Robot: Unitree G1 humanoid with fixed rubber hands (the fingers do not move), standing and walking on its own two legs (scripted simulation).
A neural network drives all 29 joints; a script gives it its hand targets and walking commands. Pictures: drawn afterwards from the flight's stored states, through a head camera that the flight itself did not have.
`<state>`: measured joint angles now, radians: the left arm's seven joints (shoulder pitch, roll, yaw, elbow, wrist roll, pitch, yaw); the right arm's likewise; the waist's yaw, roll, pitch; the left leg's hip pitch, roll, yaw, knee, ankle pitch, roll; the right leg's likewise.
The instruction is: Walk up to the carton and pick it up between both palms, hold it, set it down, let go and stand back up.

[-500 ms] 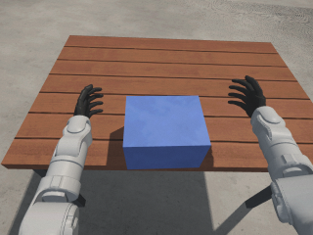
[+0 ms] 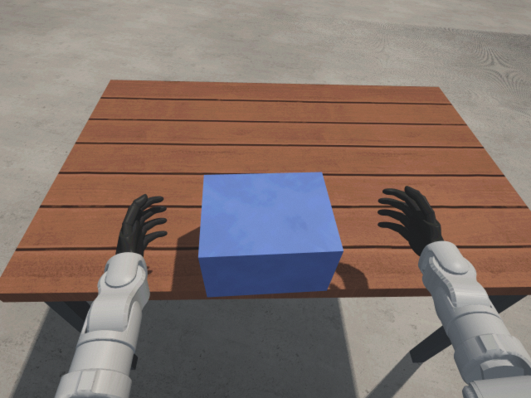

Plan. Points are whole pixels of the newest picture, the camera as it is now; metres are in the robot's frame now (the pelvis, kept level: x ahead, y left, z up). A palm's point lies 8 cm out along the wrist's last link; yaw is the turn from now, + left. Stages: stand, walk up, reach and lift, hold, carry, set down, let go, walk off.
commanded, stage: set down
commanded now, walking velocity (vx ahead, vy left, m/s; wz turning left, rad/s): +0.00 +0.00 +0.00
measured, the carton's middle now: (265, 233) +0.41 +0.01 -0.02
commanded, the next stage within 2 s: let go in 1.86 s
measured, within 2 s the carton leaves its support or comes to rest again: neither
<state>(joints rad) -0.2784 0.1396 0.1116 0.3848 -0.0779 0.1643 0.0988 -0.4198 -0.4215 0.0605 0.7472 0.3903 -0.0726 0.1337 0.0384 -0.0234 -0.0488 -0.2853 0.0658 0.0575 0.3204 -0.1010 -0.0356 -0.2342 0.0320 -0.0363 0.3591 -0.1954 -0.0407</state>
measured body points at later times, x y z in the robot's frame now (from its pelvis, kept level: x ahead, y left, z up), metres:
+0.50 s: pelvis +0.00 +0.00 +0.00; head +0.00 +0.02 +0.45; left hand +0.28 +0.21 +0.01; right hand +0.29 -0.24 +0.03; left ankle +0.03 +0.15 -0.75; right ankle -0.01 -0.09 -0.75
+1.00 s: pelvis +0.01 +0.01 +0.00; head +0.01 +0.01 +0.45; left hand +0.23 +0.22 -0.03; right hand +0.24 -0.23 -0.03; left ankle +0.03 +0.15 -0.75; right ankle -0.01 -0.09 -0.75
